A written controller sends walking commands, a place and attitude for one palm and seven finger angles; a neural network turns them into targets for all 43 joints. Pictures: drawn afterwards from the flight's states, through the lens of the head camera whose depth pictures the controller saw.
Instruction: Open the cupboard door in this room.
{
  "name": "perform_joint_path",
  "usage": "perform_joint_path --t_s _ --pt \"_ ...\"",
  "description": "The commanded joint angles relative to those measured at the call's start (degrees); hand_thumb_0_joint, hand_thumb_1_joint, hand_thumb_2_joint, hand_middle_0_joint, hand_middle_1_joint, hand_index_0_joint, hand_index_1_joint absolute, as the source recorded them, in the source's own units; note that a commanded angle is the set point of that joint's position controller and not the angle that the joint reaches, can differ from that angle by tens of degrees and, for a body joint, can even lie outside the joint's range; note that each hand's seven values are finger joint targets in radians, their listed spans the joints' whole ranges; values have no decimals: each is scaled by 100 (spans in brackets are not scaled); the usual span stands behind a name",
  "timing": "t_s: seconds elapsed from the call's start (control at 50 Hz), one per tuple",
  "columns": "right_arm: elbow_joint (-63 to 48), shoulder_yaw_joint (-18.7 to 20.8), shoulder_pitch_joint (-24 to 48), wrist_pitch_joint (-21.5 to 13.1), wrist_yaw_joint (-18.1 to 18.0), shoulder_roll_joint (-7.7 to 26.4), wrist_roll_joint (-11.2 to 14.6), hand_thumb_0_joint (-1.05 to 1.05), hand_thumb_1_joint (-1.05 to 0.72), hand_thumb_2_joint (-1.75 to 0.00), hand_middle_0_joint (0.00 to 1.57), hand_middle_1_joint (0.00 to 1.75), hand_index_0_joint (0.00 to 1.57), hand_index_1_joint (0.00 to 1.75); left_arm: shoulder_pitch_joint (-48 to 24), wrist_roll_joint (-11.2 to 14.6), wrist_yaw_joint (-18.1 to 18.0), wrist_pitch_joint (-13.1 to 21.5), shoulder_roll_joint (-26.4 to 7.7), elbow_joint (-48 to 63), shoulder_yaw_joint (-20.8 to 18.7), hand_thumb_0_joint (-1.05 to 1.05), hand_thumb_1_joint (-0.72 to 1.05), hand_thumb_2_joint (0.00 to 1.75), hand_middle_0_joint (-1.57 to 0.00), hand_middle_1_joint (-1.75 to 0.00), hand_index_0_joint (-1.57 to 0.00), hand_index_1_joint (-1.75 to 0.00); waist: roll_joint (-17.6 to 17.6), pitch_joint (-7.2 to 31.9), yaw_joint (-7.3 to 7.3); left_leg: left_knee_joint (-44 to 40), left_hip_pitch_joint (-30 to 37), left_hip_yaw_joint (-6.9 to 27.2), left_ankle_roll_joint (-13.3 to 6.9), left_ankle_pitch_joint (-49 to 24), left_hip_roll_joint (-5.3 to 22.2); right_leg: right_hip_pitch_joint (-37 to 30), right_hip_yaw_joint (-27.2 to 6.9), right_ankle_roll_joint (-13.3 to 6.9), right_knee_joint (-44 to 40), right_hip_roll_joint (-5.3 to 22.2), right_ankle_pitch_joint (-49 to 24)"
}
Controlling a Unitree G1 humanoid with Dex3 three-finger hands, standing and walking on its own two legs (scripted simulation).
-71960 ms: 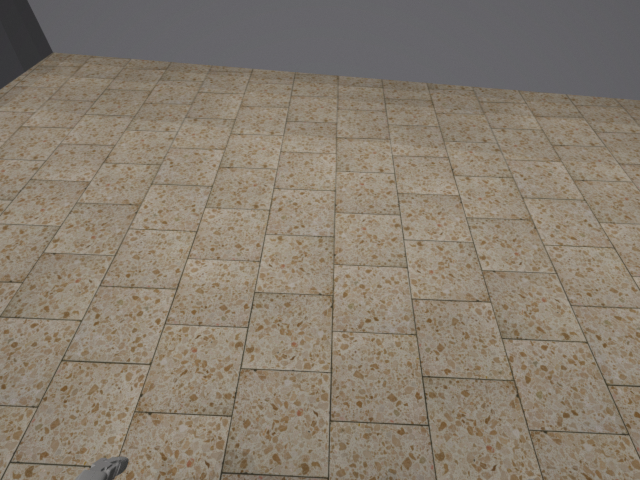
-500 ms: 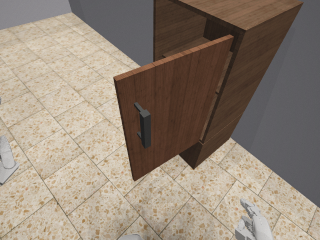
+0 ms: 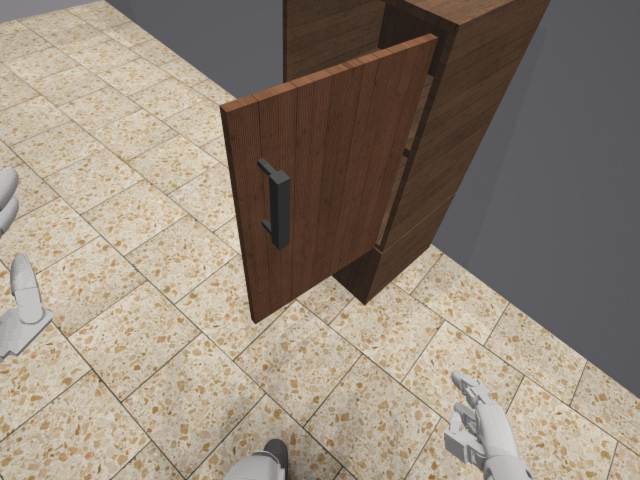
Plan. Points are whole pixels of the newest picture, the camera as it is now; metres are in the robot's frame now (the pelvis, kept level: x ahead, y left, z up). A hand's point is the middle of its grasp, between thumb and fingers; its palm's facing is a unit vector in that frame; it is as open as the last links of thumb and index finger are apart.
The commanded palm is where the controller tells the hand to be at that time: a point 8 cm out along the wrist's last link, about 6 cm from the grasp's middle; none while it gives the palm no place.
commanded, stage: stop stepping back and stand still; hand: left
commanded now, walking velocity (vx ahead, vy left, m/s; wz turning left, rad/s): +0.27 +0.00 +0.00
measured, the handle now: (272, 205) +0.50 +0.13 +0.02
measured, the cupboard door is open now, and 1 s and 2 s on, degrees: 85 85 85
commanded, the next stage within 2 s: let the arm hang, fingers relaxed in 0.76 s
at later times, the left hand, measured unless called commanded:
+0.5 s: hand out of the picture +0.13 +0.27 +0.17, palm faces +0.47 -0.78 -0.42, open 7.4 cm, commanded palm +0.06 +0.30 +0.19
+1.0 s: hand out of the picture +0.10 +0.25 -0.02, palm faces +0.15 -0.88 -0.44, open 7.4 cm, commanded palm none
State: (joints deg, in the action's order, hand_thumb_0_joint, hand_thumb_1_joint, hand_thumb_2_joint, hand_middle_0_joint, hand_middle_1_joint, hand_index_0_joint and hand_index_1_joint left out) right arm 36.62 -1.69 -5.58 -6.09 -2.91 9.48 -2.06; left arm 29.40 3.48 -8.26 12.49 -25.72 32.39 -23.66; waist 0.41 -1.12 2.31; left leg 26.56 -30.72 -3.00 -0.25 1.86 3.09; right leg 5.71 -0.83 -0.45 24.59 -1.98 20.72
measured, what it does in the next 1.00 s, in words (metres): steps on the spot: left foot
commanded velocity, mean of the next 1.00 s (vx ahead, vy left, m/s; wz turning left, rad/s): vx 0.06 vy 0.01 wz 0.00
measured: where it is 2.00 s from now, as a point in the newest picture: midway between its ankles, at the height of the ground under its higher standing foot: outside the picture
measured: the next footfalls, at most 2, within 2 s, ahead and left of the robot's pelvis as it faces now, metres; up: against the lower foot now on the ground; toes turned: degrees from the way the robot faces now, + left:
left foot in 0.32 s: +0.02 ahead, +0.10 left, +0.00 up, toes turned +2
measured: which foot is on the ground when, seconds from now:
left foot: down 0.00-0.16, up 0.18-0.30, down 0.32-1.00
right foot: down 0.00-1.00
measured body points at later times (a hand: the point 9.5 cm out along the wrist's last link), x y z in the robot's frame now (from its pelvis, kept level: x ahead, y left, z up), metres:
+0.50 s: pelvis -0.07 -0.01 +0.01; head -0.06 +0.01 +0.46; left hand +0.10 +0.31 +0.19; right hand +0.10 -0.23 -0.07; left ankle +0.01 +0.10 -0.73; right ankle -0.10 -0.12 -0.73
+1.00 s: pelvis -0.10 -0.01 +0.00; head -0.10 -0.03 +0.45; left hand +0.08 +0.30 +0.01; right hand +0.07 -0.26 -0.11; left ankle -0.02 +0.10 -0.73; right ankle -0.09 -0.12 -0.73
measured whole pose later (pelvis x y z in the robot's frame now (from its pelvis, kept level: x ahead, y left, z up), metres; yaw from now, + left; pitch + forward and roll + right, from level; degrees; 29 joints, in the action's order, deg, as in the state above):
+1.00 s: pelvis -0.10 -0.01 +0.00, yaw +4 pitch +0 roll -1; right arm 48.6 0.5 -8.1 -3.1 0.3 16.8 -0.9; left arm 13.9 -1.8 -0.8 1.3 -20.5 -18.9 -6.2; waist -4.3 1.3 -0.6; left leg 32.6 -22.2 2.3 -1.3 9.9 -1.4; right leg 13.8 1.9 -0.6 32.1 -1.1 17.9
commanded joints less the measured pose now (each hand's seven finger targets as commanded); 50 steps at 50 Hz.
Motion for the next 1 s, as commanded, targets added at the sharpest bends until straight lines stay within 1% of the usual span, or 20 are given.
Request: perform_joint_path --t_s 0.0,0.02,0.04,0.08,0.12,0.14,0.16,0.18,0.26,0.34,0.4,0.48,0.54,0.66,0.72,0.82,0.84,0.88,0.92,0.98 --pt "-857 411 120 -275 -280 949 225 0 -90 -90 20 30 20 30 -189 60 3 223 -1293 1114 -950 0 90 90 -20 -30 -20 -30 116 1183 -333 273 3302 391 63 -943 -13 1848 318 8 81 432 -2068" --pt "-947 439 199 -260 -289 1021 207 0 -90 -90 20 30 20 30 125 103 18 133 -1345 1095 -1058 0 90 90 -20 -30 -20 -30 -716 1236 -243 -354 3141 849 -67 -752 216 1611 435 142 360 0 -865" --pt "-1021 412 235 -253 -236 1009 232 0 -90 -90 20 30 20 30 254 163 48 163 -1133 1058 -998 0 90 90 -20 -30 -20 -30 -1434 1069 -198 -1210 2585 1287 -139 899 489 1245 470 70 560 -319 652" --pt "-1138 392 306 -213 -216 998 108 0 -90 -90 20 30 20 30 689 188 -24 123 -1281 1054 -1333 0 90 90 -20 -30 -20 -30 -1949 802 -118 -2554 936 1691 305 3674 603 147 660 -229 782 -659 1444" --pt "-1128 416 180 -148 -167 905 148 0 -90 -90 20 30 20 30 1184 188 -17 144 -1437 951 -1496 0 90 90 -20 -30 -20 -30 -1050 851 -163 -1025 1057 571 399 2626 -125 215 328 -414 -647 -217 1362" --pt "-1059 439 12 -95 -143 835 205 0 -90 -90 20 30 20 30 1299 216 4 168 -1361 1032 -1384 0 90 90 -20 -30 -20 -30 237 768 -296 1143 2064 140 350 1570 -510 1891 -737 -654 -1502 851 1781" --pt "-972 464 67 -56 -157 852 181 0 -90 -90 20 30 20 30 1078 272 -35 125 -1433 1229 -1439 0 90 90 -20 -30 -20 -30 1121 417 -195 2603 1953 380 317 1257 -549 2915 -1618 -1022 -1853 1655 1934" --pt "-832 460 3 -56 -164 834 147 0 -90 -90 20 30 20 30 797 170 -59 56 -1245 1103 -1305 0 90 90 -20 -30 -20 -30 1077 220 -240 3125 1108 562 262 1294 -367 2668 -1586 -1145 -1665 1806 1408" --pt "-563 399 -247 -485 -355 1044 186 0 -90 -90 20 30 20 30 -518 -163 -155 63 -703 355 -515 0 90 90 -20 -30 -20 -30 -358 -136 -402 34 1874 455 -31 916 -77 1614 -388 -235 -274 838 -751" --pt "-605 353 -325 -685 -391 1007 199 0 -90 -90 20 30 20 30 -755 -209 -153 222 -860 630 -489 0 90 90 -20 -30 -20 -30 -963 742 -313 -582 2381 1483 -275 -563 530 920 199 157 687 150 -981" --pt "-708 364 -150 -766 -280 979 151 0 -90 -90 20 30 20 30 -491 -235 -174 283 -825 1094 -580 0 90 90 -20 -30 -20 -30 -1287 676 -213 -1508 1501 1858 -458 2043 772 441 93 85 962 84 250" --pt "-889 328 -58 -621 -176 871 114 0 -90 -90 20 30 20 30 381 -190 -170 235 -871 846 -854 0 90 90 -20 -30 -20 -30 -842 401 -216 -946 820 805 -21 2549 48 143 -58 -167 -484 260 293" --pt "-750 416 -189 -402 -165 826 136 0 -90 -90 20 30 20 30 458 -58 -144 182 -809 583 -841 0 90 90 -20 -30 -20 -30 681 217 -297 1481 1619 432 144 1335 -317 1809 -1380 -771 -1530 1387 897" --pt "-714 366 -129 -526 -302 990 217 0 -90 -90 20 30 20 30 -376 -126 -87 199 -677 25 -498 0 90 90 -20 -30 -20 -30 -218 233 -290 -491 2186 967 -108 427 256 1134 -262 12 -394 328 -917" --pt "-727 267 -37 -621 -338 918 174 0 -90 -90 20 30 20 30 -741 -218 -79 269 -744 511 -447 0 90 90 -20 -30 -20 -30 -1202 361 -230 -1472 1694 1540 -213 1859 530 592 28 121 149 110 -424" --pt "-825 321 -98 -664 -248 917 158 0 -90 -90 20 30 20 30 -27 -257 -144 220 -804 509 -623 0 90 90 -20 -30 -20 -30 -409 485 -172 -1184 1397 1009 -163 2118 176 182 -114 25 -513 234 -432" --pt "763 634 139 -566 250 1899 181 0 -90 -90 20 30 20 30 -436 -665 700 -710 349 -4315 1635 0 90 90 -20 -30 -20 -30 -209 156 -332 269 855 1101 -235 90 226 792 -171 -172 22 766 -1837" --pt "698 595 -456 -36 266 1536 239 0 -90 -90 20 30 20 30 -782 -532 840 -1086 283 -4569 1669 0 90 90 -20 -30 -20 -30 156 858 -339 544 1706 1011 -131 37 211 1182 -403 -333 28 915 -1182" --pt "669 546 -349 166 269 1624 163 0 -90 -90 20 30 20 30 -1210 -568 844 -1111 130 -5064 1752 0 90 90 -20 -30 -20 -30 904 642 -331 505 1509 1202 -252 139 210 1251 -328 -368 97 772 -733" --pt "919 474 -170 391 290 1658 79 0 -90 -90 20 30 20 30 -1738 -525 813 -1195 15 -6115 1893 0 90 90 -20 -30 -20 -30 685 180 -338 290 1325 1277 -263 506 85 1356 -396 -454 -35 821 -186"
